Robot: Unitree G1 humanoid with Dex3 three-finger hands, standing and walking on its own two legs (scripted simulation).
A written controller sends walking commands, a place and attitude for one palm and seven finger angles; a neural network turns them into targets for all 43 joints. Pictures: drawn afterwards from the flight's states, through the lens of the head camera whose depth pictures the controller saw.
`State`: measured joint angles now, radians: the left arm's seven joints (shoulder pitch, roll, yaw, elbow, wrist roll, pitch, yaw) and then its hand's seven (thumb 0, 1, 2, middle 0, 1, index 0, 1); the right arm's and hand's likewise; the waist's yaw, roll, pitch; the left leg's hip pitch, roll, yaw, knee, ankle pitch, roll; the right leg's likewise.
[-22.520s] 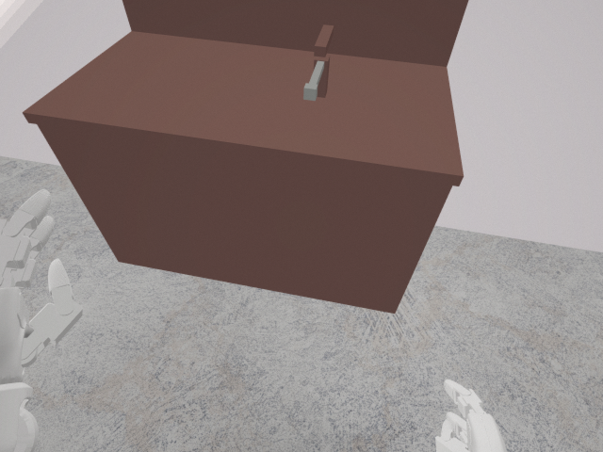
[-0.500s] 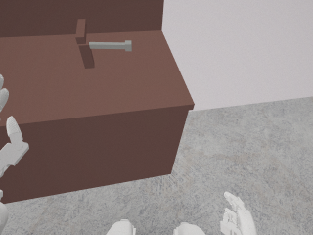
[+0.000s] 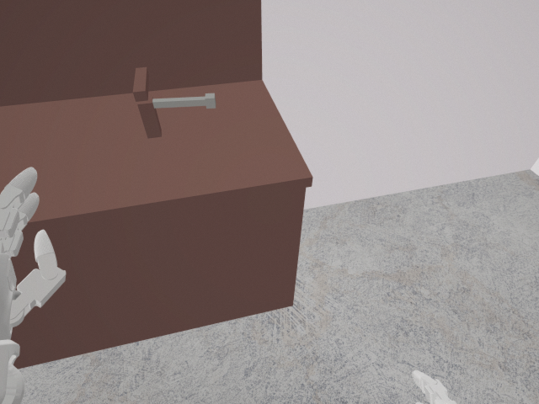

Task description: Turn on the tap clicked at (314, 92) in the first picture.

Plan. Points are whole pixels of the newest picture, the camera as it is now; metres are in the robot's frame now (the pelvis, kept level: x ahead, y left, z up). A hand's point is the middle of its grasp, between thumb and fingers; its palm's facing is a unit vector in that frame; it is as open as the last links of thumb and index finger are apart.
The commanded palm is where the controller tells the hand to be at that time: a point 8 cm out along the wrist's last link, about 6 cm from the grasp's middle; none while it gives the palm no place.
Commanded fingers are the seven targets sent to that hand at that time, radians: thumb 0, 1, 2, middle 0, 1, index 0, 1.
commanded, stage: stop stepping back and stand still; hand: left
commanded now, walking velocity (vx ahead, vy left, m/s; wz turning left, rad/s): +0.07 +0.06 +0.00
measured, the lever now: (210, 100) +0.80 +0.19 +0.07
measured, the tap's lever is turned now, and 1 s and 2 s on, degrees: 82 82 82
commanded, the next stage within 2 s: stand and check the lever's angle in 0.12 s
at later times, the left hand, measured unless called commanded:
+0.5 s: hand (62, 283) +0.21 +0.24 +0.17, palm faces +0.42 -0.83 -0.37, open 7.4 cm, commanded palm +0.16 +0.28 +0.19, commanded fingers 0.00 0.90 0.90 -0.20 -0.30 -0.20 -0.30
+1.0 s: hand (50, 253) +0.24 +0.27 +0.17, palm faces +0.39 -0.85 -0.36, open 7.4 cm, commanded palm +0.19 +0.31 +0.19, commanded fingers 0.00 0.90 0.90 -0.20 -0.30 -0.20 -0.30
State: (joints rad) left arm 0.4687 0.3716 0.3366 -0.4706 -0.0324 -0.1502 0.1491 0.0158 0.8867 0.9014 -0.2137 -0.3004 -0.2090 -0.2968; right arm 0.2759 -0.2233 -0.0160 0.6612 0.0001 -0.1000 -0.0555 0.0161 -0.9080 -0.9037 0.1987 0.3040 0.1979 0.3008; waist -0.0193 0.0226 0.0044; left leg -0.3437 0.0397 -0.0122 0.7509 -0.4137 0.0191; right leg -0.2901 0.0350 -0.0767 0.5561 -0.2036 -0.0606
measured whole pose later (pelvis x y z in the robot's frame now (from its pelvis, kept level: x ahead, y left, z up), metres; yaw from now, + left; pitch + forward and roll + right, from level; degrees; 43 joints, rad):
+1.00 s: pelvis +0.04 +0.03 +0.01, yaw +1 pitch -1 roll -1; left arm 0.48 0.36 0.30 -0.47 -0.07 -0.13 0.15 0.02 0.89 0.90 -0.21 -0.30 -0.21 -0.30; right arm 0.17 -0.20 0.01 0.60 0.00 -0.06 -0.06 0.02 -0.91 -0.90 0.20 0.30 0.20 0.30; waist 0.01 0.01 0.03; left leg -0.18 0.01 0.03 0.46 -0.26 0.02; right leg -0.19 0.03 -0.02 0.42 -0.21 -0.02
